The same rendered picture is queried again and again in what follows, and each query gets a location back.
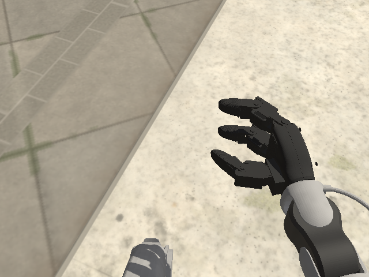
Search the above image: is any robot left thigh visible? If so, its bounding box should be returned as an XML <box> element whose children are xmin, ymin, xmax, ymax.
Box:
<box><xmin>122</xmin><ymin>242</ymin><xmax>173</xmax><ymax>277</ymax></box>

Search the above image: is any robot left shin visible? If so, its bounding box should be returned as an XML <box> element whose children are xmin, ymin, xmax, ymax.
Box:
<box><xmin>130</xmin><ymin>238</ymin><xmax>161</xmax><ymax>255</ymax></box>

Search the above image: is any right robot hand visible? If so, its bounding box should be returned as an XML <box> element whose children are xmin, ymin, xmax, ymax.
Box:
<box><xmin>211</xmin><ymin>96</ymin><xmax>318</xmax><ymax>196</ymax></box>

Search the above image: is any right robot forearm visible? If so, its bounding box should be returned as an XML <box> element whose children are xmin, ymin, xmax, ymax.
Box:
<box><xmin>280</xmin><ymin>180</ymin><xmax>369</xmax><ymax>277</ymax></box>

